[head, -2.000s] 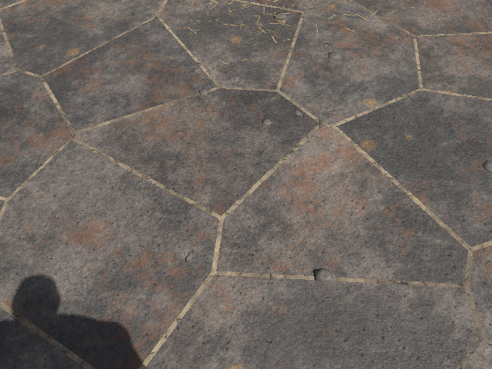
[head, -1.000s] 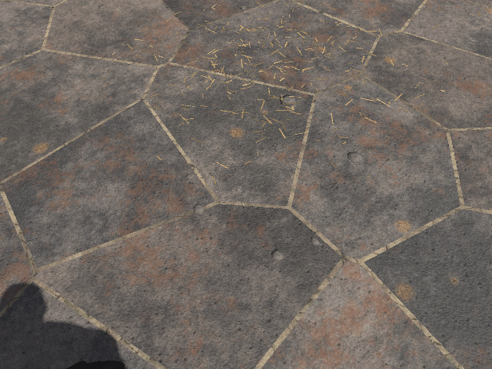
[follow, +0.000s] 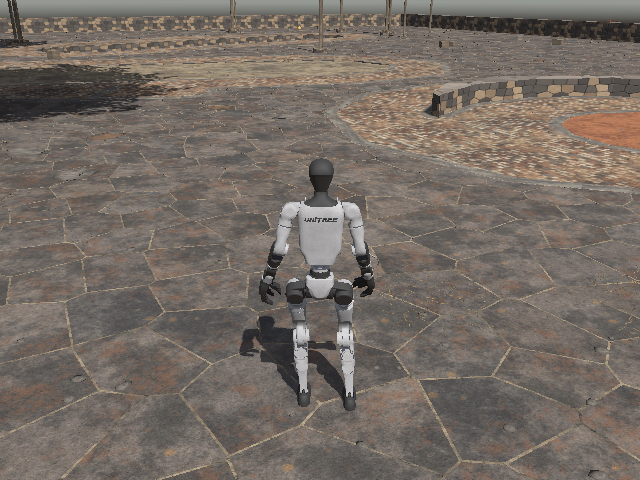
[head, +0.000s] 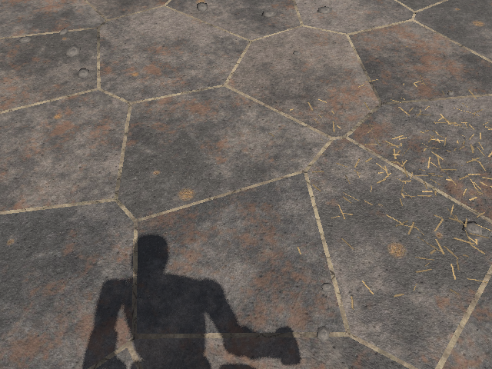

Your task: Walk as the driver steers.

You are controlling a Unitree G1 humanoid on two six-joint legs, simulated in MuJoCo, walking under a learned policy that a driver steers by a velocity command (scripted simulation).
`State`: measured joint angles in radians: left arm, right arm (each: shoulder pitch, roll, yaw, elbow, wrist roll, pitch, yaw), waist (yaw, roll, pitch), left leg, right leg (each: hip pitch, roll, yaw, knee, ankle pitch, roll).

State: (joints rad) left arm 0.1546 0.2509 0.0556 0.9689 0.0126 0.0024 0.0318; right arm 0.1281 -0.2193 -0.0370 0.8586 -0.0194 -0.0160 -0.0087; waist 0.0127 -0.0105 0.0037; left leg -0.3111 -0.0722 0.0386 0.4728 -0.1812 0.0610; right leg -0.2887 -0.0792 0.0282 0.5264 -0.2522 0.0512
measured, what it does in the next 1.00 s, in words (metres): stands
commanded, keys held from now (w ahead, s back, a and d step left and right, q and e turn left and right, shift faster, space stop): no key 1.00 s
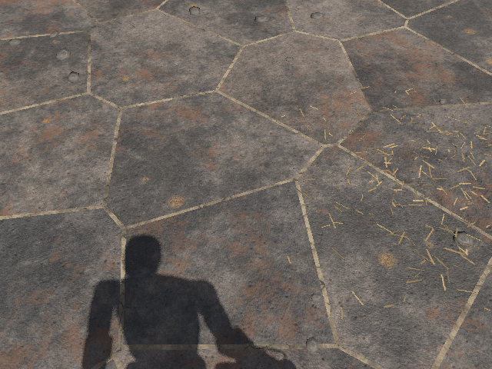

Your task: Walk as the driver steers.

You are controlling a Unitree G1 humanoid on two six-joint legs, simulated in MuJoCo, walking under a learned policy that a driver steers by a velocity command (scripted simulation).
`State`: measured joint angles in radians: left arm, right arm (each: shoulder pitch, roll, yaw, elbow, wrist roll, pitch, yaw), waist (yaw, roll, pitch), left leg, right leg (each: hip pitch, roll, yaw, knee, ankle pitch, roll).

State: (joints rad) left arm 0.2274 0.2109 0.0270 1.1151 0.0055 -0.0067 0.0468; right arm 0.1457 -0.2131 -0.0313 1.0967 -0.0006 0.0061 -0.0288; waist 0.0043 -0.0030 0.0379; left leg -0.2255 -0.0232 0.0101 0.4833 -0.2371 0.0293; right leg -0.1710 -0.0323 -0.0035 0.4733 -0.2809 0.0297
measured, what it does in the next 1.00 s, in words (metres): walks ahead: left foot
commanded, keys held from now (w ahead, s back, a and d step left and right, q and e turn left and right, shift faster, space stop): no key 0.16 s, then w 0.84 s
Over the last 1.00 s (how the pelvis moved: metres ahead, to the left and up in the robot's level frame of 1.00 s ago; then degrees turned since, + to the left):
0.03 -0.02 0.00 0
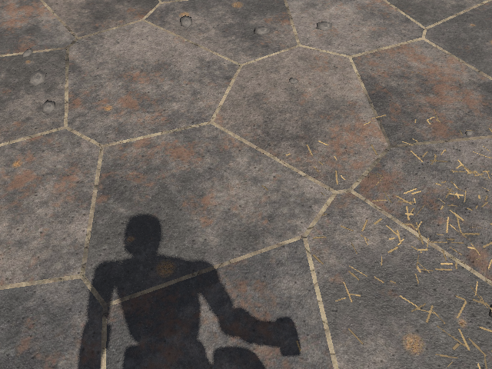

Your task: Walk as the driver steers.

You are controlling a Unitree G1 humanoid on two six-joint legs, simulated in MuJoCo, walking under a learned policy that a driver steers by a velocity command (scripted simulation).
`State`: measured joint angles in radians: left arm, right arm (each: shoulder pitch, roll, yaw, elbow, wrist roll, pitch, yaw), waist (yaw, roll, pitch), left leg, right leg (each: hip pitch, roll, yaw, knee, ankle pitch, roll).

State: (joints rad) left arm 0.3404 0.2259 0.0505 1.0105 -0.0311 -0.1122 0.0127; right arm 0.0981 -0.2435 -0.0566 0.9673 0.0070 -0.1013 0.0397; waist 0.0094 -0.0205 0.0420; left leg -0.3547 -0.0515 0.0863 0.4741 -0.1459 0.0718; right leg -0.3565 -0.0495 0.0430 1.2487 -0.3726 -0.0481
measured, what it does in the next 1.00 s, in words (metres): walks ahead: right foot, then left foot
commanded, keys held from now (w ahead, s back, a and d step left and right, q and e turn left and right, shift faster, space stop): w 1.00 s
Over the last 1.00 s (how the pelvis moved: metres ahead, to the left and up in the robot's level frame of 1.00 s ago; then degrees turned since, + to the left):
0.32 0.01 -0.01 -1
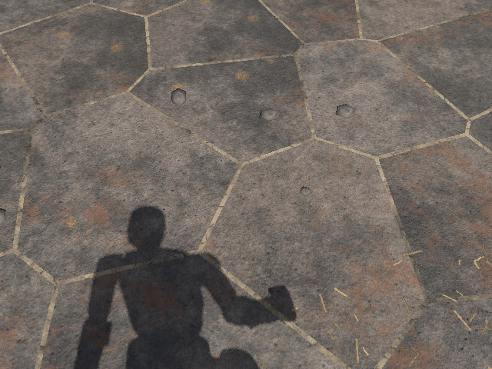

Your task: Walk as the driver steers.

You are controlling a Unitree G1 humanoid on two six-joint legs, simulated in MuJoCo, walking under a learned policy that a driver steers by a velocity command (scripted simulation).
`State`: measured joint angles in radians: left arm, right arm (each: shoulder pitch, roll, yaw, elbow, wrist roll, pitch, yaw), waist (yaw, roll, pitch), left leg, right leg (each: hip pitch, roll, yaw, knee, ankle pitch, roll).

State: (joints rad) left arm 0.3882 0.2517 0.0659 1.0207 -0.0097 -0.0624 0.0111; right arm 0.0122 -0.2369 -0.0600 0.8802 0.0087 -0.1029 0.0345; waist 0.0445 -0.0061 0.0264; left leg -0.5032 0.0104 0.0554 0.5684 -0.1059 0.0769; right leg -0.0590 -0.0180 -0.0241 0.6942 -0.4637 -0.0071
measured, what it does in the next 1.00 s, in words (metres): walks ahead, turning right: right foot, then left foot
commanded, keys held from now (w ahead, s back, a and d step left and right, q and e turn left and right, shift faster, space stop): w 0.10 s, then w+e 0.90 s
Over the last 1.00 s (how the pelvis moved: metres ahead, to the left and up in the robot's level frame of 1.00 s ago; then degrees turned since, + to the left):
0.59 -0.02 -0.01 0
